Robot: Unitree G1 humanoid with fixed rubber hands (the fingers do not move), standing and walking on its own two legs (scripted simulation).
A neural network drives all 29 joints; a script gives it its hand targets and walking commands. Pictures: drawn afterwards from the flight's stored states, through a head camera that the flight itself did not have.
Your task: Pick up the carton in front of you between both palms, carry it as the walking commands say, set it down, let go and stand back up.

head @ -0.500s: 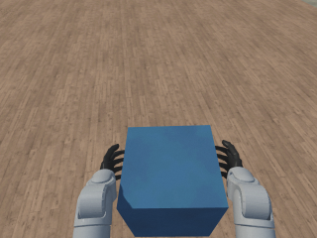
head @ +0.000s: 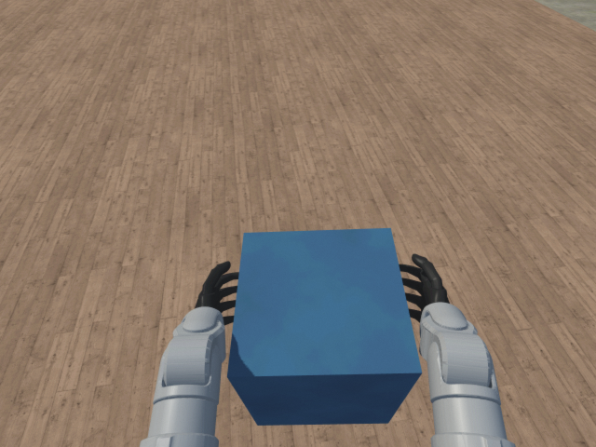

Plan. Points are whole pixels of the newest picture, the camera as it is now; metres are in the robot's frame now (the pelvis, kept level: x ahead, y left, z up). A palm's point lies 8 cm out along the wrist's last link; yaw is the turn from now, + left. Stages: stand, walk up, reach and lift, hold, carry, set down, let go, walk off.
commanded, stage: carry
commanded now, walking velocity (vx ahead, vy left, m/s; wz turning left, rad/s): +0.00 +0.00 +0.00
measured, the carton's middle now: (319, 333) +0.30 +0.00 -0.04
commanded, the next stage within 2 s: hold in 1.78 s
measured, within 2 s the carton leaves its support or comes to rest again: neither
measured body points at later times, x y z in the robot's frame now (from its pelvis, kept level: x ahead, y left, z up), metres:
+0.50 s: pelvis -0.02 +0.01 +0.00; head -0.04 +0.02 +0.45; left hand +0.28 +0.16 +0.03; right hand +0.29 -0.14 +0.04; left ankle +0.04 +0.12 -0.73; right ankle -0.07 -0.07 -0.73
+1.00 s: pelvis -0.03 +0.00 +0.00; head -0.04 +0.00 +0.45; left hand +0.27 +0.16 +0.02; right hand +0.28 -0.15 +0.04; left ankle +0.04 +0.12 -0.73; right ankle -0.07 -0.07 -0.73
